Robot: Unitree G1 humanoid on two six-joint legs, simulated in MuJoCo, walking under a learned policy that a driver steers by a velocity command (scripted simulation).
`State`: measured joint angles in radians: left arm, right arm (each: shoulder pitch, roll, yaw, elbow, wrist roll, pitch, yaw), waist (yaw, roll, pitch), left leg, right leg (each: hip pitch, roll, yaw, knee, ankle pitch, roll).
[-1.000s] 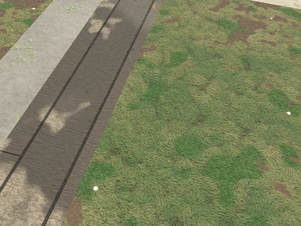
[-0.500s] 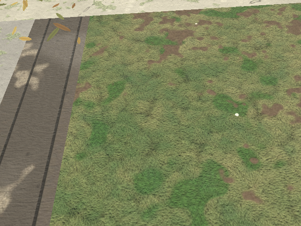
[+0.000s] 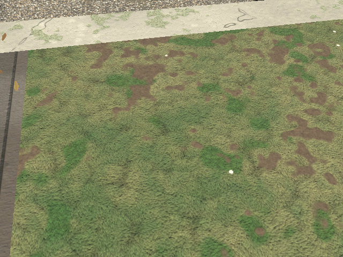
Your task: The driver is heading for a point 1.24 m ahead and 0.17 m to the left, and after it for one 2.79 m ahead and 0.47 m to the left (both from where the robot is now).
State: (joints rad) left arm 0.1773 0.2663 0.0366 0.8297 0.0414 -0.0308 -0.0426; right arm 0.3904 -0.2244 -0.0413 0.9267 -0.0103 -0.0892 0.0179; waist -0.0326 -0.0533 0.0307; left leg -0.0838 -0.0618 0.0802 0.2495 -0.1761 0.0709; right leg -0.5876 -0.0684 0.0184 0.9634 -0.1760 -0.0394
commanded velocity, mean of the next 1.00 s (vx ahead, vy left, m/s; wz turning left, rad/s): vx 0.50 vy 0.00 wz -0.02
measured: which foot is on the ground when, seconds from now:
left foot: down 0.00-0.26, up 0.28-0.78, down 0.80-1.00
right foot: up 0.00-0.22, down 0.24-0.82, up 0.84-1.00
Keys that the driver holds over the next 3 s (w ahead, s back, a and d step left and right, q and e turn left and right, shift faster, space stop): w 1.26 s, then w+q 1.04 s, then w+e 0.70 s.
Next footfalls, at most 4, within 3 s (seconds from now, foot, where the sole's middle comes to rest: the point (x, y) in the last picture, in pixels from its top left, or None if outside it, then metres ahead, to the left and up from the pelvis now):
0.24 right None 0.30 -0.12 -0.79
0.80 left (153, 229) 0.60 0.06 -0.79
1.34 right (192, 165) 0.91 -0.12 -0.79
1.88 left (145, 126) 1.15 0.10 -0.79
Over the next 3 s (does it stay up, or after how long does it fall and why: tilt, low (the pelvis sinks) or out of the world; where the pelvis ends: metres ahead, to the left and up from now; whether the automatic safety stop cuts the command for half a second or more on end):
stays up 1.56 0.26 -0.02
